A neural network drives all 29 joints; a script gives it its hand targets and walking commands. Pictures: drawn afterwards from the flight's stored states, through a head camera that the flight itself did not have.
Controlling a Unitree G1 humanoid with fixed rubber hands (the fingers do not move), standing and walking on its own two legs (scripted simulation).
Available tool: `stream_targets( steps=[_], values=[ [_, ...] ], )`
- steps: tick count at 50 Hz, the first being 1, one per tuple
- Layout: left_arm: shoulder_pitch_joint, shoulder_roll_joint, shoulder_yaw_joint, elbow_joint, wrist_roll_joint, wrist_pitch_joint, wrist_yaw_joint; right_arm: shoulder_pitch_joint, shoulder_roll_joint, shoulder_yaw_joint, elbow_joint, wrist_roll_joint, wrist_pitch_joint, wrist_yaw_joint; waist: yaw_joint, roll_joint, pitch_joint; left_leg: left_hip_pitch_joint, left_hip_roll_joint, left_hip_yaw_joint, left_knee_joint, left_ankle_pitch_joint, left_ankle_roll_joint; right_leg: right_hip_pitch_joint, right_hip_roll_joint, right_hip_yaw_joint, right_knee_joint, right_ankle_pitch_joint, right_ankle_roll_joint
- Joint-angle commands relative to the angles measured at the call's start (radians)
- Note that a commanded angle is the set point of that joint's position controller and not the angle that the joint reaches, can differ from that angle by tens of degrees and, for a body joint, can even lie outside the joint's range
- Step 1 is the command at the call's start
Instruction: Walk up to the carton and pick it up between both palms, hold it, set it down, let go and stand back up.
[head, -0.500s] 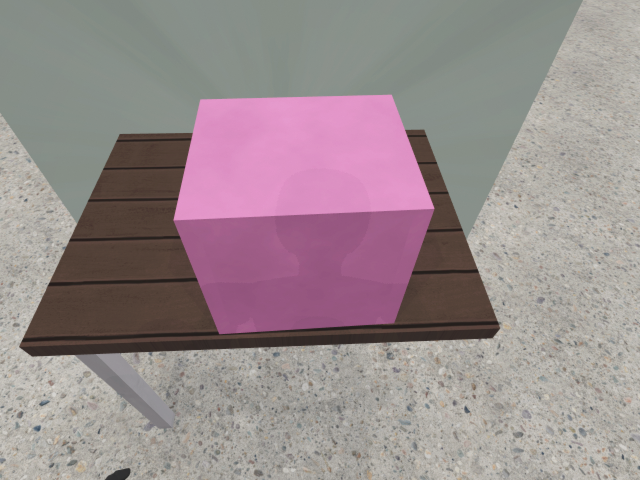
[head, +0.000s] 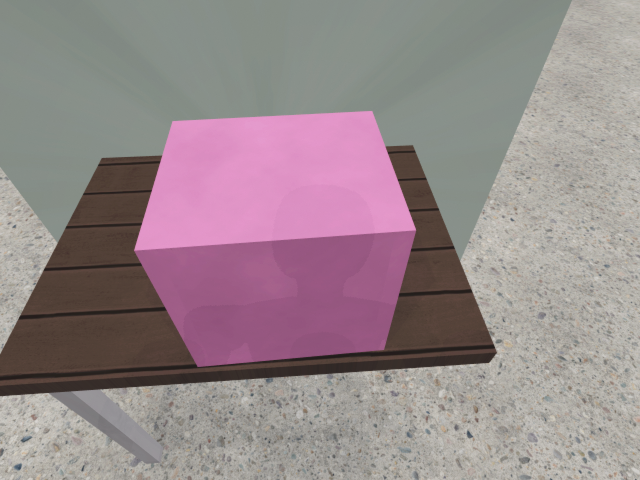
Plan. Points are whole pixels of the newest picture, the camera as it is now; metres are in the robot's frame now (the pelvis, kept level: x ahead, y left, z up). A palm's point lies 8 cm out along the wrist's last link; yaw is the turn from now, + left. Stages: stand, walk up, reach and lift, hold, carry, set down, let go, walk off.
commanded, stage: walk up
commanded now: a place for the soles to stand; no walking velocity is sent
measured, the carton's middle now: (283, 241) +0.45 +0.07 +0.03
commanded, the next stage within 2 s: none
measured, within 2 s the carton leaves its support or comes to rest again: neither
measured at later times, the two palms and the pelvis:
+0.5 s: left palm out of the picture +0.13 +0.29 -0.13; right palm (523, 458) +0.19 -0.29 -0.15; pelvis +0.05 +0.00 -0.03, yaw +1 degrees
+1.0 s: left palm out of the picture +0.13 +0.32 -0.14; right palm out of the picture +0.14 -0.29 -0.15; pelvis +0.03 +0.02 -0.03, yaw +2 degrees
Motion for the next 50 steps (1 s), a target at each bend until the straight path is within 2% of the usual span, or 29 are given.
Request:
stream_targets(
  steps=[1,3,8,10,11,12,14,16,18,20,21,22,23,24,25,26,31,33,34,35,36,37,42,43,44,45,46,48,50],
  values=[
    [0.155,0.379,0.082,-0.058,-0.024,-0.036,0.026,-0.208,-0.16,-0.027,-0.175,-0.001,-0.016,-0.026,0.096,-0.213,0.052,-0.501,-0.092,-0.128,0.287,-0.25,0.049,0.292,-0.378,0.549,-0.275,0.757,-0.252],
    [0.173,0.327,0.069,-0.077,-0.037,-0.031,0.043,-0.161,-0.188,-0.035,-0.174,0.008,-0.023,-0.032,0.079,-0.127,0.051,-0.536,-0.063,-0.153,0.343,-0.18,0.058,0.371,-0.366,0.395,-0.185,0.972,-0.233],
    [-0.004,0.295,0.048,-0.171,-0.026,-0.027,0.056,-0.095,-0.167,-0.047,-0.15,0.013,-0.022,-0.023,0.013,-0.155,0.071,-0.221,-0.019,-0.09,0.049,0.037,0.034,0.053,-0.294,0.186,-0.136,0.883,-0.154],
    [-0.067,0.266,0.033,-0.181,-0.053,-0.018,0.055,0.041,-0.189,-0.061,-0.107,0.004,-0.025,-0.029,-0.076,-0.095,-0.01,0.095,-0.062,-0.055,-0.171,0.344,0.084,-0.106,-0.18,0.064,0.092,0.849,-0.065],
    [-0.075,0.215,0.025,-0.211,-0.07,-0.018,0.051,0.093,-0.271,-0.081,-0.114,-0.002,-0.024,-0.04,-0.094,0.092,-0.092,0.222,0.078,-0.299,-0.21,0.606,0.16,-0.212,-0.061,0.003,0.328,0.709,0.006],
    [-0.047,0.196,0.026,-0.205,-0.077,-0.007,0.053,0.114,-0.308,-0.074,-0.14,0.016,-0.03,-0.041,-0.112,0.24,-0.183,0.202,0.27,-0.575,-0.273,0.872,0.336,-0.212,0.077,0.053,0.532,-0.013,0.05],
    [-0.036,0.225,0.027,-0.178,-0.076,0.006,0.062,-0.046,-0.283,-0.067,-0.187,0.032,-0.027,-0.045,-0.042,0.122,-0.13,0.133,0.284,-0.497,-0.214,0.847,0.377,-0.254,0.01,0.161,0.65,-0.236,0.035],
    [0.021,0.242,0.029,-0.146,-0.062,0.002,0.069,-0.111,-0.229,-0.051,-0.22,0.029,-0.016,-0.059,-0.003,0.053,-0.06,0.049,0.279,-0.439,-0.149,0.745,0.335,-0.271,-0.063,0.197,0.525,-0.243,0.012],
    [0.065,0.233,0.031,-0.133,-0.064,-0.003,0.067,-0.124,-0.219,-0.041,-0.227,0.013,-0.007,-0.059,0.013,0.096,-0.106,0.019,0.236,-0.343,-0.102,0.77,0.279,-0.211,-0.071,0.134,0.305,-0.203,0.002],
    [0.144,0.216,0.043,-0.102,-0.046,-0.001,0.065,-0.199,-0.242,-0.045,-0.246,0.013,0.014,-0.049,0.077,0.13,-0.155,-0.063,0.178,-0.246,-0.002,0.671,0.2,-0.035,-0.05,0.044,-0.013,0.083,0.001],
    [0.099,0.277,0.059,-0.111,-0.023,0.0,0.062,-0.171,-0.229,-0.036,-0.241,0.018,0.026,-0.045,0.054,0.016,-0.095,-0.17,0.121,-0.203,0.09,0.538,0.129,-0.035,-0.087,0.142,-0.142,0.195,-0.02],
    [0.044,0.378,0.079,-0.156,-0.017,0.0,0.055,-0.202,-0.214,-0.052,-0.267,0.02,0.034,-0.044,0.05,-0.207,-0.108,-0.274,-0.085,-0.094,0.307,0.246,0.05,-0.089,-0.309,0.515,-0.236,0.359,-0.137],
    [0.012,0.425,0.083,-0.184,-0.026,-0.007,0.058,-0.255,-0.222,-0.061,-0.268,0.021,0.042,-0.056,0.081,-0.261,-0.082,-0.328,-0.144,-0.19,0.43,-0.215,0.028,-0.09,-0.43,0.702,-0.215,0.663,-0.28],
    [0.009,0.389,0.077,-0.182,-0.031,-0.016,0.065,-0.256,-0.232,-0.063,-0.26,0.009,0.042,-0.057,0.067,-0.182,-0.09,-0.37,-0.112,-0.271,0.531,-0.246,0.033,-0.01,-0.429,0.621,-0.124,0.838,-0.304],
    [-0.026,0.345,0.071,-0.204,-0.037,-0.016,0.074,-0.211,-0.228,-0.064,-0.252,0.013,0.035,-0.051,0.029,-0.138,-0.103,-0.428,-0.113,-0.281,0.549,-0.223,0.038,0.083,-0.383,0.521,-0.054,0.93,-0.289],
    [-0.032,0.326,0.068,-0.216,-0.035,-0.015,0.082,-0.192,-0.212,-0.069,-0.252,0.016,0.027,-0.052,0.022,-0.203,-0.104,-0.438,-0.097,-0.268,0.55,-0.209,0.039,0.124,-0.369,0.461,-0.007,0.976,-0.271],
    [-0.014,0.312,0.063,-0.239,-0.019,-0.003,0.078,-0.18,-0.192,-0.068,-0.245,0.02,0.008,-0.042,0.046,-0.257,-0.094,-0.328,-0.058,-0.126,0.219,-0.151,0.015,0.097,-0.284,0.281,0.069,0.958,-0.193],
    [-0.091,0.328,0.061,-0.262,-0.032,0.008,0.064,-0.084,-0.194,-0.073,-0.202,0.018,-0.005,-0.038,-0.023,-0.244,-0.143,-0.106,-0.076,-0.066,-0.048,0.095,0.043,-0.014,-0.22,0.188,0.159,0.896,-0.128],
    [-0.09,0.307,0.062,-0.27,-0.047,0.011,0.059,-0.036,-0.242,-0.086,-0.188,0.004,-0.014,-0.039,-0.046,-0.122,-0.186,0.058,-0.022,-0.169,-0.109,0.367,0.079,-0.135,-0.171,0.158,0.295,0.76,-0.073],
    [-0.119,0.24,0.048,-0.297,-0.063,0.011,0.06,-0.032,-0.341,-0.098,-0.213,0.01,-0.017,-0.041,-0.079,0.15,-0.263,0.118,0.177,-0.486,-0.113,0.675,0.245,-0.293,-0.006,0.035,0.506,0.343,0.02],
    [-0.153,0.252,0.049,-0.291,-0.061,0.02,0.072,-0.033,-0.327,-0.082,-0.228,0.014,-0.017,-0.036,-0.078,0.206,-0.248,0.131,0.29,-0.648,-0.142,0.861,0.347,-0.337,0.036,0.113,0.544,-0.225,0.025],
    [-0.155,0.259,0.051,-0.279,-0.066,0.023,0.071,-0.065,-0.308,-0.085,-0.231,0.011,-0.02,-0.042,-0.064,0.111,-0.232,0.092,0.283,-0.572,-0.123,0.815,0.359,-0.327,-0.004,0.17,0.589,-0.253,0.026],
    [0.019,0.238,0.054,-0.188,-0.039,0.008,0.046,-0.205,-0.282,-0.057,-0.259,0.012,0.004,-0.054,0.059,0.157,-0.167,-0.069,0.149,-0.332,0.008,0.653,0.198,-0.1,-0.023,0.029,0.049,0.057,-0.009],
    [0.034,0.284,0.068,-0.178,-0.02,0.006,0.046,-0.187,-0.268,-0.049,-0.255,0.016,0.006,-0.049,0.064,0.121,-0.168,-0.151,0.118,-0.314,0.071,0.584,0.152,-0.002,-0.045,0.112,-0.053,0.216,-0.025],
    [-0.021,0.351,0.081,-0.193,-0.018,0.003,0.04,-0.203,-0.223,-0.057,-0.247,0.027,0.008,-0.049,0.042,-0.088,-0.188,-0.237,-0.049,-0.137,0.249,0.373,0.065,-0.02,-0.216,0.357,-0.064,0.413,-0.126],
    [-0.05,0.377,0.076,-0.207,-0.028,0.002,0.036,-0.201,-0.223,-0.051,-0.246,0.031,0.012,-0.061,0.038,-0.157,-0.142,-0.264,-0.093,-0.133,0.326,0.085,0.04,-0.072,-0.339,0.537,-0.098,0.548,-0.234],
    [-0.083,0.369,0.072,-0.214,-0.025,-0.006,0.04,-0.198,-0.218,-0.052,-0.227,0.031,0.015,-0.059,0.03,-0.206,-0.128,-0.263,-0.09,-0.16,0.375,-0.191,0.04,-0.058,-0.368,0.524,-0.084,0.645,-0.275],
    [-0.112,0.318,0.062,-0.239,-0.024,-0.006,0.05,-0.144,-0.213,-0.053,-0.201,0.026,0.007,-0.042,-0.011,-0.183,-0.118,-0.233,-0.08,-0.18,0.297,-0.157,0.065,-0.052,-0.325,0.458,-0.015,0.694,-0.257],
    [-0.17,0.294,0.048,-0.239,-0.032,0.006,0.049,-0.054,-0.215,-0.058,-0.165,0.023,-0.008,-0.038,-0.052,-0.196,-0.124,-0.096,-0.042,-0.143,0.045,0.157,0.07,-0.101,-0.219,0.268,0.075,0.67,-0.143]
  ],
)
